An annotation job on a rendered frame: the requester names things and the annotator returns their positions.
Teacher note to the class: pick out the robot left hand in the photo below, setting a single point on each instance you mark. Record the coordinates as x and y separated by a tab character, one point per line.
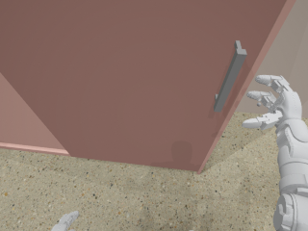
65	221

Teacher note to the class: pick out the wardrobe door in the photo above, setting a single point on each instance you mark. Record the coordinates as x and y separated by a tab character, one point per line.
19	124
130	81

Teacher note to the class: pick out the robot right hand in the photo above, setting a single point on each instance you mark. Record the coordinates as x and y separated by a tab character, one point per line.
287	105

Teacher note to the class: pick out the robot right upper arm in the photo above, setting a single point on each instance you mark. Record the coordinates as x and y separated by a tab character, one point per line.
291	213

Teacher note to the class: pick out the right robot forearm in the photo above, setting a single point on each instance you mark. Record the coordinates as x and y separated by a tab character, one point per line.
292	157

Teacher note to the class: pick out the handle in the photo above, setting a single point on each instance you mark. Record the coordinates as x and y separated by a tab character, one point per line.
230	77

